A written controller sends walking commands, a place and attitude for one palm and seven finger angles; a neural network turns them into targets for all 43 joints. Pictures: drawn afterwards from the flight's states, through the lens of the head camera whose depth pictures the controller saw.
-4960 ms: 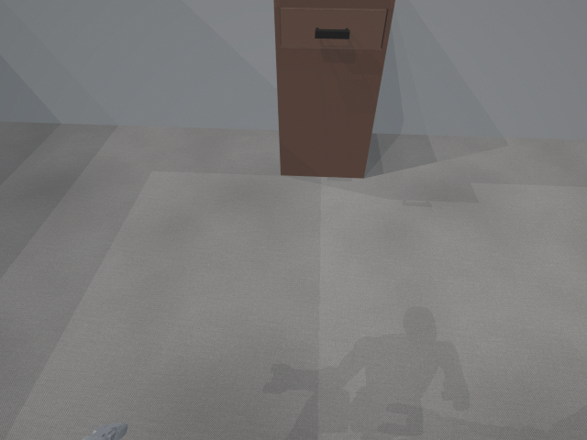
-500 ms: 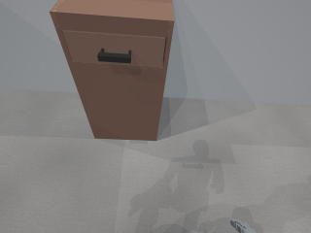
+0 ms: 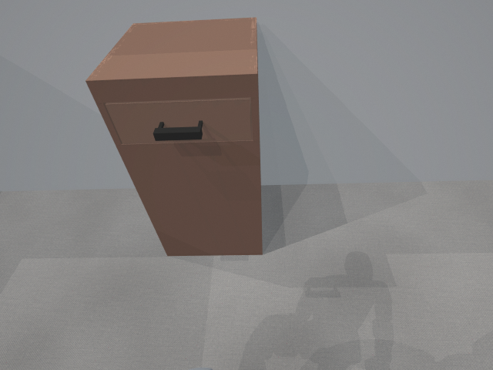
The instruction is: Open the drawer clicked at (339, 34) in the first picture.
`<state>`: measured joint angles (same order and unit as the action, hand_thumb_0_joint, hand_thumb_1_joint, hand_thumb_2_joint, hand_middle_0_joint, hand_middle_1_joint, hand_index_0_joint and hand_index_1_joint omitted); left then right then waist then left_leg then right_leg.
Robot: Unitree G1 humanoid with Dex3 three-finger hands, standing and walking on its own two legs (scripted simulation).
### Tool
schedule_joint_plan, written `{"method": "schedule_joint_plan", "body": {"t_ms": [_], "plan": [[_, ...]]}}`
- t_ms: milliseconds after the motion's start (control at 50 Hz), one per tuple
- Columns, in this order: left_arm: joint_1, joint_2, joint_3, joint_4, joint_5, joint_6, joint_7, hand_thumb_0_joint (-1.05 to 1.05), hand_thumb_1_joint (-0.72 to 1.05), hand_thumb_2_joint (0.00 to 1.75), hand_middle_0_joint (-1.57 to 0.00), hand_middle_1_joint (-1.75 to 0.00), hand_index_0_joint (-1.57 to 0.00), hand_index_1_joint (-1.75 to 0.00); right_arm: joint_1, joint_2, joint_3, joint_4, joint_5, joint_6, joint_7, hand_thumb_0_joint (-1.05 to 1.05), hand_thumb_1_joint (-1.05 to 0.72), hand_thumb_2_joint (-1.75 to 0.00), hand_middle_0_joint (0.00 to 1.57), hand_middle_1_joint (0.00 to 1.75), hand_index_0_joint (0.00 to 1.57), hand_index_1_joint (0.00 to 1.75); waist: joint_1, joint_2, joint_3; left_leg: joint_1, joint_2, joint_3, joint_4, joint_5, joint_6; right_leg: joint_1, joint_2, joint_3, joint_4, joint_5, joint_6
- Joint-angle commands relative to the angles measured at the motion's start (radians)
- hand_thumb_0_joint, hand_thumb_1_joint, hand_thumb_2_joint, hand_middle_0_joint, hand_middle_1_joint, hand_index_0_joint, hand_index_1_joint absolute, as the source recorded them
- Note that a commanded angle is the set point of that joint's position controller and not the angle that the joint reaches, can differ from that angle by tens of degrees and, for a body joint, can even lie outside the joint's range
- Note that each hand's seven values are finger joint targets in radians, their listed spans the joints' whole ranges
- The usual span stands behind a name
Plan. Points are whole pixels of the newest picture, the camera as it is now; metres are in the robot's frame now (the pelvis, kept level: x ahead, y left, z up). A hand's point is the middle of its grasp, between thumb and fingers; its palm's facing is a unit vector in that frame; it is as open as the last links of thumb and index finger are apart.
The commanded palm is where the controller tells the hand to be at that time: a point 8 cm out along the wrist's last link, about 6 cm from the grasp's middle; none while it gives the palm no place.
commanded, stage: take the last steps up to it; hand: left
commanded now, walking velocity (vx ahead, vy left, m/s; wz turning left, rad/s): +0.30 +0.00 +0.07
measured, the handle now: (179, 129) +0.74 +0.23 -0.02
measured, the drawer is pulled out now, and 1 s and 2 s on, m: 0.00 0.00 0.00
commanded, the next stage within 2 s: come to a stop and stand still in 0.54 s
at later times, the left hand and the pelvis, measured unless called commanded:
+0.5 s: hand out of the picture +0.10 +0.21 -0.19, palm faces +0.08 -0.99 -0.14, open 7.4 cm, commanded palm none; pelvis +0.15 +0.06 -0.01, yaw -1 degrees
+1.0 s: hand (165, 297) +0.31 +0.21 -0.18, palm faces +0.05 -0.98 -0.21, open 7.3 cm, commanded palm none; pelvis +0.22 +0.04 -0.01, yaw +2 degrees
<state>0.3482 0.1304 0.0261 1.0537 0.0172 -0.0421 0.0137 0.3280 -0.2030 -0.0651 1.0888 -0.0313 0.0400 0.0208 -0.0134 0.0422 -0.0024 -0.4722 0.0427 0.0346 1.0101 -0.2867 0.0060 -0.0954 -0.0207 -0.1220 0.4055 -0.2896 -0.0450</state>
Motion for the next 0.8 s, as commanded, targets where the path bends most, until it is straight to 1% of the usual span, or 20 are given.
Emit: {"method": "schedule_joint_plan", "body": {"t_ms": [0,120,220,260,280,300,320,340,360,400,420,480,620,640,680,700,720,740,760,780], "plan": [[0.096,0.116,0.018,-0.001,-0.002,-0.031,0.009,0.0,0.9,0.9,-0.2,-0.3,-0.2,-0.3,-0.061,-0.023,-0.011,-0.066,0.003,-0.037,0.001,0.0,-0.9,-0.9,0.2,0.3,0.2,0.3,0.022,-0.149,0.156,-0.177,0.054,-0.005,0.047,0.111,-0.031,-0.012,-0.235,0.166,-0.278,0.046,-0.041],[0.197,0.119,0.019,0.061,0.009,-0.043,0.015,0.0,0.9,0.9,-0.2,-0.3,-0.2,-0.3,-0.177,-0.005,-0.001,-0.101,0.009,-0.054,0.006,0.0,-0.9,-0.9,0.2,0.3,0.2,0.3,0.057,-0.16,0.123,-0.232,0.068,0.038,-0.118,0.075,-0.022,0.148,-0.26,0.147,-0.217,0.336,-0.095],[0.212,0.124,0.02,0.095,0.013,-0.032,0.019,0.0,0.9,0.9,-0.2,-0.3,-0.2,-0.3,-0.231,0.018,0.013,-0.116,0.013,-0.073,0.008,0.0,-0.9,-0.9,0.2,0.3,0.2,0.3,0.062,-0.191,0.137,-0.054,0.034,0.088,-0.321,0.018,0.019,0.095,-0.266,0.122,-0.145,0.473,-0.093],[0.178,0.132,0.025,0.091,0.008,-0.029,0.017,0.0,0.9,0.9,-0.2,-0.3,-0.2,-0.3,-0.112,0.006,0.009,-0.079,0.01,-0.083,-0.004,0.0,-0.9,-0.9,0.2,0.3,0.2,0.3,-0.001,-0.169,0.081,0.141,-0.024,0.133,-0.43,0.048,0.036,0.058,-0.221,0.069,0.002,0.616,-0.071],[0.167,0.127,0.024,0.093,0.003,-0.027,0.016,0.0,0.9,0.9,-0.2,-0.3,-0.2,-0.3,0.013,-0.022,0.004,-0.036,0.005,-0.09,-0.015,0.0,-0.9,-0.9,0.2,0.3,0.2,0.3,-0.055,-0.14,0.01,0.328,-0.037,0.134,-0.508,0.121,0.046,0.004,-0.185,0.037,0.17,0.639,-0.046],[0.189,0.094,0.018,0.085,-0.006,-0.026,0.011,0.0,0.9,0.9,-0.2,-0.3,-0.2,-0.3,0.142,-0.103,-0.014,-0.004,-0.002,-0.098,-0.028,0.0,-0.9,-0.9,0.2,0.3,0.2,0.3,-0.1,-0.015,-0.094,0.581,0.108,-0.025,-0.523,0.209,0.09,-0.171,-0.121,0.004,0.387,0.415,-0.005],[0.202,0.037,0.004,0.058,-0.015,-0.025,0.003,0.0,0.9,0.9,-0.2,-0.3,-0.2,-0.3,0.233,-0.21,-0.037,0.008,-0.002,-0.1,-0.038,0.0,-0.9,-0.9,0.2,0.3,0.2,0.3,-0.105,0.226,-0.175,0.744,0.383,-0.391,-0.606,0.314,0.201,-0.417,-0.005,-0.03,0.684,-0.22,0.034],[0.147,0.063,0.012,0.035,-0.007,-0.021,0.009,0.0,0.9,0.9,-0.2,-0.3,-0.2,-0.3,0.235,-0.215,-0.034,0.009,0.012,-0.088,-0.044,0.0,-0.9,-0.9,0.2,0.3,0.2,0.3,-0.107,0.149,-0.164,0.687,0.437,-0.451,-0.694,0.302,0.247,-0.46,-0.017,0.072,0.829,-0.303,0.013],[0.093,0.066,0.018,0.028,0.0,-0.015,0.008,0.0,0.9,0.9,-0.2,-0.3,-0.2,-0.3,0.138,-0.176,-0.027,-0.004,0.012,-0.086,-0.043,0.0,-0.9,-0.9,0.2,0.3,0.2,0.3,-0.077,0.061,-0.062,0.524,0.402,-0.348,-0.741,0.155,0.231,-0.467,-0.061,0.089,0.867,-0.251,0.007],[0.051,0.046,0.023,0.033,0.006,-0.003,-0.006,0.0,0.9,0.9,-0.2,-0.3,-0.2,-0.3,0.001,-0.079,-0.002,-0.044,0.011,-0.097,-0.046,0.0,-0.9,-0.9,0.2,0.3,0.2,0.3,-0.031,0.051,0.087,0.309,0.336,-0.24,-0.799,0.104,0.188,-0.467,-0.115,0.111,0.845,-0.116,0.025],[0.068,0.04,0.022,0.041,0.009,0.006,-0.01,0.0,0.9,0.9,-0.2,-0.3,-0.2,-0.3,-0.028,-0.052,0.007,-0.048,0.012,-0.104,-0.047,0.0,-0.9,-0.9,0.2,0.3,0.2,0.3,-0.002,0.043,0.109,0.236,0.312,-0.169,-0.809,0.14,0.168,-0.423,-0.13,0.108,0.797,-0.09,0.036],[0.089,0.012,0.022,0.032,0.008,0.027,-0.011,0.0,0.9,0.9,-0.2,-0.3,-0.2,-0.3,-0.039,-0.043,0.011,-0.053,0.011,-0.112,-0.048,0.0,-0.9,-0.9,0.2,0.3,0.2,0.3,0.034,0.049,0.075,0.201,0.256,-0.047,-0.802,0.277,0.164,-0.345,-0.122,0.083,0.634,-0.055,0.055],[-0.059,0.043,0.023,-0.042,0.012,0.032,-0.016,0.0,0.9,0.9,-0.2,-0.3,-0.2,-0.3,-0.034,-0.079,-0.006,-0.059,0.002,-0.09,-0.04,0.0,-0.9,-0.9,0.2,0.3,0.2,0.3,0.015,0.07,0.107,0.223,0.251,-0.039,-0.778,0.151,0.164,-0.285,-0.085,0.028,0.303,0.011,0.068],[-0.063,0.047,0.02,-0.045,0.012,0.03,-0.014,0.0,0.9,0.9,-0.2,-0.3,-0.2,-0.3,-0.037,-0.08,-0.003,-0.056,0.002,-0.085,-0.042,0.0,-0.9,-0.9,0.2,0.3,0.2,0.3,0.021,0.047,0.099,0.225,0.24,-0.027,-0.735,0.207,0.152,-0.243,-0.071,0.021,0.252,0.042,0.07],[0.002,0.068,0.02,-0.02,0.01,0.018,-0.005,0.0,0.9,0.9,-0.2,-0.3,-0.2,-0.3,-0.05,-0.062,0.009,-0.048,0.007,-0.079,-0.045,0.0,-0.9,-0.9,0.2,0.3,0.2,0.3,0.063,-0.02,0.049,0.233,0.162,0.037,-0.585,0.272,0.076,-0.091,-0.062,0.023,0.046,0.215,0.076],[0.02,0.129,0.022,-0.009,0.01,0.004,0.005,0.0,0.9,0.9,-0.2,-0.3,-0.2,-0.3,-0.019,-0.027,0.019,-0.039,0.016,-0.081,-0.044,0.0,-0.9,-0.9,0.2,0.3,0.2,0.3,0.058,-0.128,0.008,0.182,0.106,0.065,-0.51,0.179,0.022,0.016,-0.144,0.131,0.011,0.463,0.062],[0.004,0.182,0.022,-0.013,0.005,-0.002,0.014,0.0,0.9,0.9,-0.2,-0.3,-0.2,-0.3,0.018,0.005,0.027,-0.04,0.025,-0.073,-0.04,0.0,-0.9,-0.9,0.2,0.3,0.2,0.3,0.03,-0.25,-0.025,0.139,0.047,0.081,-0.482,-0.031,-0.016,0.058,-0.276,0.262,0.005,0.727,0.0],[-0.003,0.217,0.023,-0.019,0.0,0.004,0.015,0.0,0.9,0.9,-0.2,-0.3,-0.2,-0.3,0.053,-0.003,0.024,-0.026,0.028,-0.061,-0.042,0.0,-0.9,-0.9,0.2,0.3,0.2,0.3,0.018,-0.223,-0.043,0.184,0.021,0.078,-0.441,-0.165,-0.026,0.038,-0.346,0.255,-0.001,0.871,-0.066],[-0.027,0.225,0.024,-0.028,0.0,0.012,0.019,0.0,0.9,0.9,-0.2,-0.3,-0.2,-0.3,0.053,0.009,0.019,-0.019,0.031,-0.049,-0.045,0.0,-0.9,-0.9,0.2,0.3,0.2,0.3,0.015,-0.174,-0.041,0.197,0.018,0.066,-0.383,-0.206,-0.027,0.02,-0.352,0.226,0.016,0.953,-0.096],[-0.039,0.23,0.034,-0.024,0.0,0.013,0.026,0.0,0.9,0.9,-0.2,-0.3,-0.2,-0.3,0.051,-0.002,0.016,-0.013,0.03,-0.033,-0.049,0.0,-0.9,-0.9,0.2,0.3,0.2,0.3,0.023,-0.269,-0.076,0.182,0.021,0.067,-0.308,-0.246,-0.036,0.039,-0.342,0.243,0.023,1.016,-0.118]]}}
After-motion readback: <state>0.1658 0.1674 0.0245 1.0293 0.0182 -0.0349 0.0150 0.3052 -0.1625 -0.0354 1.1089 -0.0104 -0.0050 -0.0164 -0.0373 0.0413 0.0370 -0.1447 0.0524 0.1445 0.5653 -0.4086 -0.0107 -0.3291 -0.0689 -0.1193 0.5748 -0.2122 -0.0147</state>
